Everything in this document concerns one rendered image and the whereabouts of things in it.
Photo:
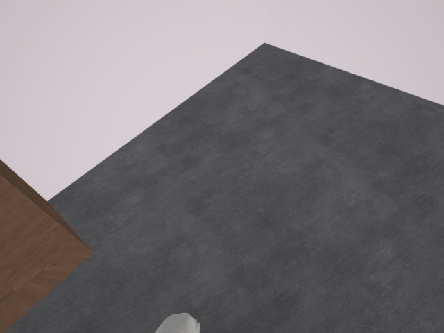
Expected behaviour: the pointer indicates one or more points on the cabinet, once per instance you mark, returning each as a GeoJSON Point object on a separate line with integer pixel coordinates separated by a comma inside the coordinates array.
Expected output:
{"type": "Point", "coordinates": [38, 249]}

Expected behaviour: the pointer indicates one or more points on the robot left thigh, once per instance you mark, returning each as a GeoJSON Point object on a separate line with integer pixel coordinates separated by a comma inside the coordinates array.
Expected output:
{"type": "Point", "coordinates": [179, 323]}

